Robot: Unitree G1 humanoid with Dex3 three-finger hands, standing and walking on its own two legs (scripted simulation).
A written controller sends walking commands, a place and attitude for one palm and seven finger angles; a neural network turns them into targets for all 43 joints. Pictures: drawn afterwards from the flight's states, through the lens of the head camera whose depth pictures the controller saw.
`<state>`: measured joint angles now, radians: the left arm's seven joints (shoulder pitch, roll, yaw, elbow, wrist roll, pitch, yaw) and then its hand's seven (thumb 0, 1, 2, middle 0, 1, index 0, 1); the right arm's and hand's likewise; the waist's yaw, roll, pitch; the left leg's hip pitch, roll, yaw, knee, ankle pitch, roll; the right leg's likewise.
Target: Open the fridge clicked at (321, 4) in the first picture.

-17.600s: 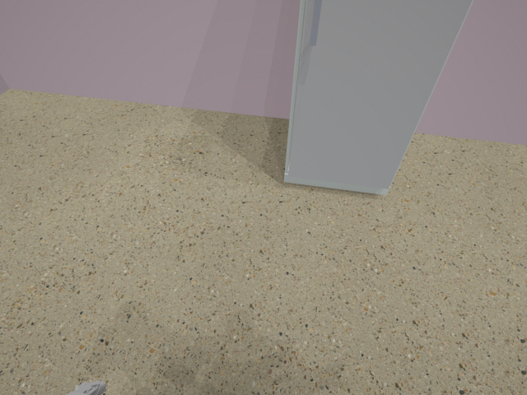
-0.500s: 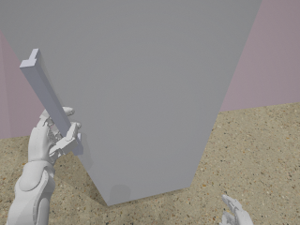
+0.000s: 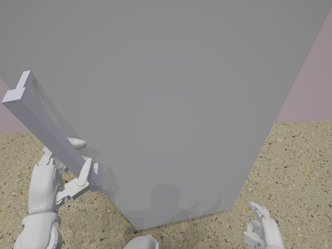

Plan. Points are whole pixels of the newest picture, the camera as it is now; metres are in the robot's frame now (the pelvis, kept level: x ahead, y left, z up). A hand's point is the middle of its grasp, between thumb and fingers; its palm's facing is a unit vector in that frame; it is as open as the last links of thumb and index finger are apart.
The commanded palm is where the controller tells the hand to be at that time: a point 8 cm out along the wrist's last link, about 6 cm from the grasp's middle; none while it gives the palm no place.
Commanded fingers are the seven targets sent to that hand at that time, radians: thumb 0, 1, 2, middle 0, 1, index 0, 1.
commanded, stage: walk backward, drawing the door open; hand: left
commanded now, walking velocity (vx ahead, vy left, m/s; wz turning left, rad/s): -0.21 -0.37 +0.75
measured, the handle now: (69, 144) +0.28 +0.20 +0.17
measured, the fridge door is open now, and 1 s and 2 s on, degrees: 13 45 75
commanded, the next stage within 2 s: stop walking and hold the door back in 1.48 s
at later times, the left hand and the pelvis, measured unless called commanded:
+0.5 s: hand (98, 223) +0.15 +0.12 +0.13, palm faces +0.55 -0.79 -0.28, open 6.7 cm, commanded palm +0.09 +0.14 +0.13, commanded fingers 0.00 0.90 0.90 -0.45 -1.40 -0.45 -1.40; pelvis -0.02 -0.14 -0.01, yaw +19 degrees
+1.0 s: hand out of the picture +0.04 -0.01 +0.12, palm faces +0.84 -0.43 -0.33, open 6.9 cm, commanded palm -0.03 -0.01 +0.13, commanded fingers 0.00 0.90 0.90 -0.45 -1.40 -0.45 -1.40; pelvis +0.00 -0.34 -0.02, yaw +42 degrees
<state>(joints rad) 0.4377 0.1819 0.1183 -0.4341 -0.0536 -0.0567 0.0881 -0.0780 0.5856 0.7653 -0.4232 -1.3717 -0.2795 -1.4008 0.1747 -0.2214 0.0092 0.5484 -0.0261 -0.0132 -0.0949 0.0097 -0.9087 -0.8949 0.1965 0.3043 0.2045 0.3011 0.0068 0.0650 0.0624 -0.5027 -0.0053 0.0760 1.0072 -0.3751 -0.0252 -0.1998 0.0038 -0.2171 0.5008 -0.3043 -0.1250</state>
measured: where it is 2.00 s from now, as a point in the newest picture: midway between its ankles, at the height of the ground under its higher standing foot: outside the picture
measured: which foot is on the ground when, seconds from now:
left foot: up 0.00-0.10, down 0.12-0.44, up 0.46-0.64, down 0.66-0.98, up 1.00-1.00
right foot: down 0.00-0.12, up 0.14-0.40, down 0.42-0.66, up 0.68-0.96, down 0.98-1.00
